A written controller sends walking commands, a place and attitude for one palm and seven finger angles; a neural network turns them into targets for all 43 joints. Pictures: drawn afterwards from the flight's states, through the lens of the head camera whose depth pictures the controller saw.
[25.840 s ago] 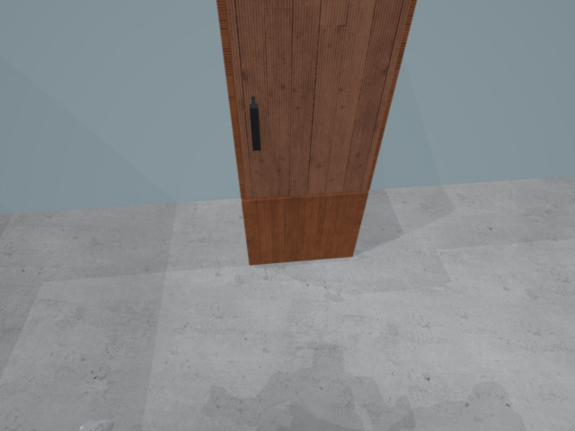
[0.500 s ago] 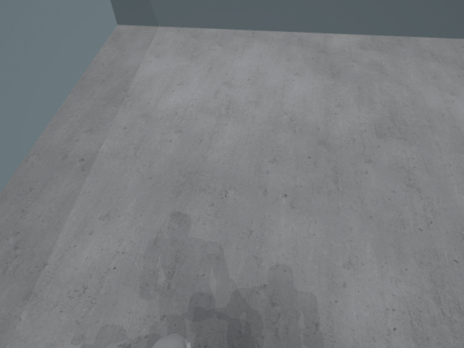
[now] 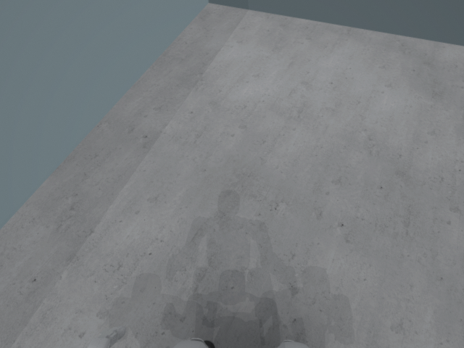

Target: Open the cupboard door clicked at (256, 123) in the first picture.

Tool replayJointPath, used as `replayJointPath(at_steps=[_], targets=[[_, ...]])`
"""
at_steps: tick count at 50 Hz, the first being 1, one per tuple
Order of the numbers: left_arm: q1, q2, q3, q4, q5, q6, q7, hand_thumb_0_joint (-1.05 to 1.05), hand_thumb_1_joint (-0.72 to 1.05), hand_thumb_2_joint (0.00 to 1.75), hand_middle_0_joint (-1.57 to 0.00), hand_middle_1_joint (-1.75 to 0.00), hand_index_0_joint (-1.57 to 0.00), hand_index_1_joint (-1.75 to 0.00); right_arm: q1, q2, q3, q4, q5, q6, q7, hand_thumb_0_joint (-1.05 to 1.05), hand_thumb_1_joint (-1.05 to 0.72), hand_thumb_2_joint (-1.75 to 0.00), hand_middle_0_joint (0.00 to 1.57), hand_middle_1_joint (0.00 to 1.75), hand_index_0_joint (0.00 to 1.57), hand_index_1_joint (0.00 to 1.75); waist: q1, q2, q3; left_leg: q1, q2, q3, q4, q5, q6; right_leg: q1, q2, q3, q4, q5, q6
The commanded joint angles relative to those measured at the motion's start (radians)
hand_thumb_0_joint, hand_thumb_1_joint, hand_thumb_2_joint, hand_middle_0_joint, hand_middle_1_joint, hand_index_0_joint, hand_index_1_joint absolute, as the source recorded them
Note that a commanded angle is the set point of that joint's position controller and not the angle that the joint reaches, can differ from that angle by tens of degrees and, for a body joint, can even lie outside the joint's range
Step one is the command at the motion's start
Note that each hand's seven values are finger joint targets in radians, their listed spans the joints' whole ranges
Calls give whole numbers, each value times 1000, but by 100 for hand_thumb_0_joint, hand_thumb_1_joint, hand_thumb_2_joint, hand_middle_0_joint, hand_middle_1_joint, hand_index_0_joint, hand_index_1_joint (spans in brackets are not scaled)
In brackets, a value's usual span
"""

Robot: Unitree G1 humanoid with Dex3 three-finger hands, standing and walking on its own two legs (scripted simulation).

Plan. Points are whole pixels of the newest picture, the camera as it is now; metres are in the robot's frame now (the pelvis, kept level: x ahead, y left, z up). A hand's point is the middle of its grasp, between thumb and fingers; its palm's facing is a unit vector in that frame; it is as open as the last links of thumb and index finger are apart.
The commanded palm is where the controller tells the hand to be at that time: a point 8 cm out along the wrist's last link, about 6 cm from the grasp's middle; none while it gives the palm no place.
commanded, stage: turn to face it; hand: left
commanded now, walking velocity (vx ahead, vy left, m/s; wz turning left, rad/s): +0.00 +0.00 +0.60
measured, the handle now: out of the picture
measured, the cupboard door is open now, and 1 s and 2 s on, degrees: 43 43 43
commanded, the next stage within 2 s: none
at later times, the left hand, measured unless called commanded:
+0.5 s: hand out of the picture +0.00 +0.18 -0.19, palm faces +0.35 -0.90 -0.25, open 7.4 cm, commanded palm none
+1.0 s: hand out of the picture +0.05 +0.13 -0.15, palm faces +0.56 -0.79 -0.25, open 7.4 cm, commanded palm none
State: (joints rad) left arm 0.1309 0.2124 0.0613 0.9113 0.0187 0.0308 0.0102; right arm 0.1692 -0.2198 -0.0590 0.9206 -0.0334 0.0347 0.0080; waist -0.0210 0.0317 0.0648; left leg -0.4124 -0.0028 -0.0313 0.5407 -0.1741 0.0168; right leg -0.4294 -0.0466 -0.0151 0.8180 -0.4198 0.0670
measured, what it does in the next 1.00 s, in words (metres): walks ahead, turning left: right foot, then left foot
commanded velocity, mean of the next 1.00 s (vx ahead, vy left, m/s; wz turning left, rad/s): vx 0.00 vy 0.00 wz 0.60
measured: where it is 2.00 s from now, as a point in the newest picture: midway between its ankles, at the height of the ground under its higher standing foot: outside the picture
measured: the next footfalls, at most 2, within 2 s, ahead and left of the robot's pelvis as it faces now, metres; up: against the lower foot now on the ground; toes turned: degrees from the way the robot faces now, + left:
right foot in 0.06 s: +0.05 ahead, -0.15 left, +0.00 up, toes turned +0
left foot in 0.42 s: +0.04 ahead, +0.09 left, +0.00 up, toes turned +23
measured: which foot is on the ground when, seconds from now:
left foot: down 0.00-0.06, up 0.08-0.40, down 0.42-0.78, up 0.80-1.00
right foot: up 0.00-0.04, down 0.06-0.42, up 0.44-0.76, down 0.78-1.00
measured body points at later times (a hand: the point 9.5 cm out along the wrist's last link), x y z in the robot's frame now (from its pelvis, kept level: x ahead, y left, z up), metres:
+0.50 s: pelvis +0.04 -0.03 -0.01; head +0.09 +0.01 +0.43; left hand -0.02 +0.23 -0.17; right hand +0.26 -0.23 -0.13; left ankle +0.01 +0.07 -0.73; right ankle +0.02 -0.16 -0.68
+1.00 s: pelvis +0.09 -0.07 +0.01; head +0.14 -0.06 +0.45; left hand +0.02 +0.17 -0.13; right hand +0.30 -0.25 -0.15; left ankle -0.02 +0.02 -0.65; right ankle +0.13 -0.17 -0.73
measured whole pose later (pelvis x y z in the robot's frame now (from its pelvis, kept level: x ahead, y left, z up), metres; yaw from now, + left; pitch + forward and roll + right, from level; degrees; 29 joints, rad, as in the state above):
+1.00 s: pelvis +0.09 -0.07 +0.01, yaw +38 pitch +1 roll +2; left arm 0.18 0.17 0.02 0.87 0.02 0.00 0.03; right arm 0.15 -0.25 -0.09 0.94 -0.02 0.09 0.03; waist -0.04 0.00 0.11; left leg -0.49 0.02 0.03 1.09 -0.43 -0.07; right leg -0.23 -0.11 -0.18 0.53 -0.31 -0.01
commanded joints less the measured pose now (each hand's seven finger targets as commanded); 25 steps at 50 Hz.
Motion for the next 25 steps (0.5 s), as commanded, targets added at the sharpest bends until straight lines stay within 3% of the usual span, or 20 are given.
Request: replayJointPath(at_steps=[1,2,3,4,5,6,7,8,10,15,17,18,19,20,21,22,23,25], targets=[[181,114,36,-44,-1,-30,9,0,90,90,-20,-30,-20,-30,-52,-180,-63,-99,15,-5,-9,0,-90,-90,20,30,20,30,67,24,-136,-82,121,-214,-68,-101,60,325,0,-20,-378,139,-18],[207,195,54,-51,14,-40,19,0,90,90,-20,-30,-20,-30,-50,-114,-55,-118,24,-3,-2,0,-90,-90,20,30,20,30,82,-224,-126,-261,-4,-78,152,-265,-17,420,-240,249,-548,46,-98],[178,263,55,-74,17,-38,22,0,90,90,-20,-30,-20,-30,-82,-98,-52,-141,20,-8,4,0,-90,-90,20,30,20,30,91,-348,-98,-283,-62,24,425,-434,-59,330,-466,416,-601,180,-201],[139,223,47,-80,10,-45,27,0,90,90,-20,-30,-20,-30,-85,-118,-56,-127,12,-2,3,0,-90,-90,20,30,20,30,61,-279,-91,-262,-8,-24,595,-409,-50,277,-446,354,-548,339,-232],[95,190,37,-83,7,-49,28,0,90,90,-20,-30,-20,-30,-75,-106,-53,-106,14,5,5,0,-90,-90,20,30,20,30,32,-265,-78,-266,14,-18,684,-354,-62,277,-379,268,-496,468,-220],[64,156,24,-87,4,-50,26,0,90,90,-20,-30,-20,-30,-61,-100,-49,-89,14,10,12,0,-90,-90,20,30,20,30,11,-259,-65,-257,34,-3,709,-293,-73,285,-317,134,-451,593,-194],[68,143,20,-88,4,-52,24,0,90,90,-20,-30,-20,-30,-55,-89,-42,-83,16,13,16,0,-90,-90,20,30,20,30,8,-246,-83,-235,35,19,682,-267,-80,305,-281,52,-425,681,-171],[77,140,21,-85,6,-52,25,0,90,90,-20,-30,-20,-30,-65,-79,-38,-83,21,15,20,0,-90,-90,20,30,20,30,14,-257,-81,-218,35,41,626,-259,-82,327,-270,9,-416,728,-159],[127,157,23,-74,7,-54,25,0,90,90,-20,-30,-20,-30,-107,-65,-29,-87,22,16,24,0,-90,-90,20,30,20,30,38,-238,-81,-177,26,84,493,-262,-87,373,-269,-38,-393,822,-147],[190,206,40,-48,12,-49,23,0,90,90,-20,-30,-20,-30,-169,-57,-13,-108,26,9,27,0,-90,-90,20,30,20,30,75,-253,-88,-76,4,146,242,-279,-68,433,-306,-62,-338,909,-158],[175,219,46,-49,10,-49,21,0,90,90,-20,-30,-20,-30,-133,-74,-14,-106,26,2,23,0,-90,-90,20,30,20,30,53,-243,-117,9,-8,166,121,-228,-54,422,-314,-88,-281,911,-146],[167,221,47,-47,6,-49,17,0,90,90,-20,-30,-20,-30,-98,-88,-20,-100,23,-1,21,0,-90,-90,20,30,20,30,33,-228,-138,98,-19,172,27,-163,-46,392,-299,-118,-215,901,-119],[149,222,49,-54,-3,-49,13,0,90,90,-20,-30,-20,-30,-23,-123,-29,-82,18,-7,19,0,-90,-90,20,30,20,30,-16,-167,-177,253,-3,160,-82,-17,-26,307,-288,-153,-93,831,-84],[133,183,43,-83,-10,-45,5,0,90,90,-20,-30,-20,-30,57,-225,-57,-69,9,-16,14,0,-90,-90,20,30,20,30,-62,55,-244,486,204,-87,-106,295,67,50,-199,-194,116,432,-19],[73,117,18,-137,-12,-39,3,0,90,90,-20,-30,-20,-30,139,-321,-79,-57,13,-13,7,0,-90,-90,20,30,20,30,-102,300,-257,555,455,-400,-114,774,239,-180,-81,-134,331,-258,26],[19,144,21,-144,0,-20,18,0,90,90,-20,-30,-20,-30,166,-303,-72,-33,19,-9,-2,0,-90,-90,20,30,20,30,-103,163,-257,501,449,-333,-102,680,254,-195,-90,-9,380,-245,12],[-2,123,22,-135,-4,-20,22,0,90,90,-20,-30,-20,-30,122,-280,-70,-52,16,-13,-16,0,-90,-90,20,30,20,30,-80,161,-225,453,398,-311,-99,619,236,-215,-91,6,392,-192,18],[15,124,26,-97,-4,-9,10,0,90,90,-20,-30,-20,-30,9,-233,-53,-80,11,-15,-24,0,-90,-90,20,30,20,30,-26,121,-118,293,307,-212,-144,474,180,-169,-85,22,374,-76,25]])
